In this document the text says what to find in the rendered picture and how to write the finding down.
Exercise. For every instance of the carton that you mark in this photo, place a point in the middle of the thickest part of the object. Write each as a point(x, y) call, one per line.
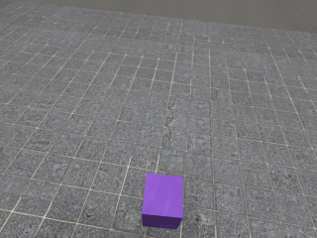
point(163, 201)

